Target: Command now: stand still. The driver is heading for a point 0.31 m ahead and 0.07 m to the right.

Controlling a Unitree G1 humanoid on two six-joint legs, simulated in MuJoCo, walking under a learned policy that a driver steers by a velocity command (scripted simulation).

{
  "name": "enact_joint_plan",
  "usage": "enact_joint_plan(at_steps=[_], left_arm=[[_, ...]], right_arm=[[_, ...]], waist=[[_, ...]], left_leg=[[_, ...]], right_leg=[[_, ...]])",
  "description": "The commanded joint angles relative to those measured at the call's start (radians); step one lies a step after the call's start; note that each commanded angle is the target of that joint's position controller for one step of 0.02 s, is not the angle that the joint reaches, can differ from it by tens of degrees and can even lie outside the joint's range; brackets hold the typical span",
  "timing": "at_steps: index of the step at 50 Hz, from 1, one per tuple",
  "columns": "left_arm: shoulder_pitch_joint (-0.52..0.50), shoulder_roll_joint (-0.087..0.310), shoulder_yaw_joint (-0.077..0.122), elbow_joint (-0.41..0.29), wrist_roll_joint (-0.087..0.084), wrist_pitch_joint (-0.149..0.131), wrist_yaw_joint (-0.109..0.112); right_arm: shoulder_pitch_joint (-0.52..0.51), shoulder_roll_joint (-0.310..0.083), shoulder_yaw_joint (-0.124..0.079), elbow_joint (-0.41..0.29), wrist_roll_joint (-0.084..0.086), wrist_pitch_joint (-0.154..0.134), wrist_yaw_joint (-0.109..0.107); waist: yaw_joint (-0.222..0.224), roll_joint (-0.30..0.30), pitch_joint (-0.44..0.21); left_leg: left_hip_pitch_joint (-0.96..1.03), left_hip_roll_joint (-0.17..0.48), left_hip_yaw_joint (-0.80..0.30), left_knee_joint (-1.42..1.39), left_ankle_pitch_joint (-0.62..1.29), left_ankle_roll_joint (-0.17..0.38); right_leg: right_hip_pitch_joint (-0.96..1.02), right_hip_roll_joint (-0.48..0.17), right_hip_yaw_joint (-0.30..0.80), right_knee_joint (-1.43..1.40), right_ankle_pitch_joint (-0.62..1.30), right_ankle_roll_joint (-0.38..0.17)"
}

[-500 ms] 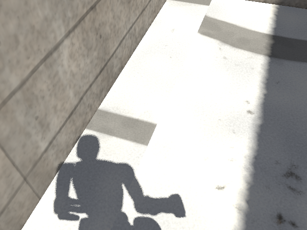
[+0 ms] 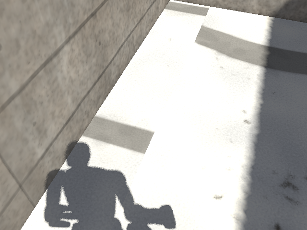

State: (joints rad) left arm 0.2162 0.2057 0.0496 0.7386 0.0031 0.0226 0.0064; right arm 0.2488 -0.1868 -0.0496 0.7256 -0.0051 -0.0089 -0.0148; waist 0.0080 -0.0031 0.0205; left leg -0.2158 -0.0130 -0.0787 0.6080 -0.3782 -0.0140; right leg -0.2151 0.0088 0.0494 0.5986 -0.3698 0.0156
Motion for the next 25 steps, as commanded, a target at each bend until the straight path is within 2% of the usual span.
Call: enact_joint_plan(at_steps=[1,8,9,11,12,14,15,16,17,18,19,20,21,22,23,24,25], left_arm=[[0.005,0.090,0.024,-0.061,0.000,-0.009,0.008],[0.026,0.084,0.026,-0.051,0.001,-0.005,0.018],[0.041,0.081,0.027,-0.043,0.000,-0.003,0.020],[0.055,0.086,0.031,-0.041,-0.011,-0.002,0.024],[0.051,0.080,0.026,-0.047,-0.018,-0.009,0.024],[0.038,0.058,0.015,-0.069,-0.040,-0.048,0.019],[0.027,0.047,0.011,-0.080,-0.049,-0.074,0.015],[0.003,0.051,0.011,-0.090,-0.051,-0.096,0.010],[0.011,0.056,0.014,-0.086,-0.050,-0.109,0.003],[0.065,0.051,0.015,-0.067,-0.044,-0.116,-0.006],[0.182,0.057,0.022,-0.021,-0.037,-0.119,-0.014],[0.325,0.135,0.048,0.027,-0.026,-0.126,-0.017],[0.433,0.289,0.091,0.049,-0.015,-0.137,-0.036],[0.378,0.218,0.065,0.030,-0.001,-0.141,-0.038],[0.334,0.169,0.048,0.021,-0.005,-0.140,-0.034],[0.301,0.142,0.039,0.012,-0.010,-0.133,-0.030],[0.275,0.118,0.027,0.014,-0.016,-0.121,-0.029]], right_arm=[[0.007,-0.099,-0.026,-0.051,0.001,-0.017,-0.002],[0.011,-0.092,-0.024,-0.017,0.002,-0.022,-0.003],[0.025,-0.092,-0.025,-0.005,0.003,-0.020,-0.005],[0.048,-0.117,-0.034,0.007,0.018,-0.016,-0.010],[0.064,-0.122,-0.033,0.010,0.023,-0.019,-0.011],[0.108,-0.145,-0.032,0.016,0.029,-0.042,-0.014],[0.122,-0.170,-0.036,0.021,0.030,-0.053,-0.013],[0.124,-0.190,-0.040,0.023,0.032,-0.061,-0.015],[0.105,-0.187,-0.038,0.021,0.032,-0.064,-0.011],[0.066,-0.175,-0.033,0.011,0.033,-0.062,-0.009],[0.000,-0.146,-0.024,-0.010,0.035,-0.056,-0.006],[-0.092,-0.089,-0.008,-0.053,0.036,-0.061,-0.009],[-0.132,-0.102,-0.010,-0.107,0.048,-0.088,-0.017],[-0.121,-0.156,-0.026,-0.097,0.044,-0.105,-0.017],[-0.099,-0.153,-0.028,-0.078,0.042,-0.110,-0.012],[-0.081,-0.133,-0.023,-0.061,0.032,-0.106,-0.008],[-0.077,-0.123,-0.022,-0.056,0.024,-0.099,0.000]], waist=[[0.001,0.012,-0.035],[0.001,0.012,-0.022],[0.001,0.015,-0.038],[-0.004,0.042,-0.007],[-0.013,0.062,0.041],[-0.026,0.149,0.121],[-0.023,0.202,0.140],[-0.024,0.212,0.162],[-0.012,0.209,0.160],[0.020,0.205,0.131],[0.074,0.163,0.091],[0.125,-0.004,0.072],[0.143,-0.333,0.056],[0.107,-0.234,0.076],[0.071,-0.151,0.098],[0.053,-0.070,0.062],[0.037,-0.039,0.050]], left_leg=[[-0.017,0.035,-0.031,-0.086,0.340,0.020],[-0.022,0.031,-0.022,-0.092,0.313,0.017],[-0.017,0.020,-0.013,-0.092,0.226,0.021],[-0.059,0.006,-0.024,-0.096,-0.113,0.064],[-0.093,0.026,-0.071,-0.127,-0.289,0.096],[-0.099,0.134,-0.265,-0.225,-0.481,0.182],[-0.080,0.215,-0.399,-0.282,-0.487,0.235],[-0.094,0.270,-0.493,-0.307,-0.423,0.274],[-0.098,0.286,-0.500,-0.298,-0.322,0.281],[-0.123,0.260,-0.433,-0.247,-0.236,0.252],[-0.217,0.191,-0.302,-0.158,-0.153,0.192],[-0.364,0.037,-0.076,0.121,-0.018,0.091],[-0.613,-0.082,0.041,0.493,-0.073,0.024],[-0.746,-0.042,-0.058,0.622,-0.194,0.036],[-0.803,0.000,-0.060,0.686,-0.139,0.055],[-0.802,0.042,-0.030,0.683,-0.046,0.064],[-0.775,0.074,-0.017,0.626,0.041,0.066]], right_leg=[[0.032,-0.024,0.028,-0.062,0.325,-0.006],[0.030,-0.022,0.030,-0.070,0.309,-0.003],[0.032,-0.007,0.016,-0.062,0.227,-0.005],[-0.035,0.038,-0.017,-0.014,-0.089,-0.030],[-0.103,0.044,-0.015,0.007,-0.212,-0.045],[-0.245,0.050,-0.028,0.126,-0.239,-0.064],[-0.299,0.051,-0.054,0.206,-0.176,-0.067],[-0.319,0.035,-0.042,0.223,-0.146,-0.080],[-0.305,0.017,-0.029,0.194,-0.145,-0.101],[-0.216,0.014,-0.031,0.106,-0.132,-0.119],[-0.019,0.013,-0.014,-0.021,-0.084,-0.135],[0.133,-0.074,0.213,-0.165,-0.118,-0.184],[0.314,-0.319,0.702,-0.357,-0.006,-0.334],[0.355,-0.382,0.782,-0.365,0.127,-0.368],[0.384,-0.361,0.648,-0.318,0.245,-0.342],[0.389,-0.323,0.518,-0.300,0.328,-0.302],[0.362,-0.290,0.417,-0.304,0.415,-0.260]])
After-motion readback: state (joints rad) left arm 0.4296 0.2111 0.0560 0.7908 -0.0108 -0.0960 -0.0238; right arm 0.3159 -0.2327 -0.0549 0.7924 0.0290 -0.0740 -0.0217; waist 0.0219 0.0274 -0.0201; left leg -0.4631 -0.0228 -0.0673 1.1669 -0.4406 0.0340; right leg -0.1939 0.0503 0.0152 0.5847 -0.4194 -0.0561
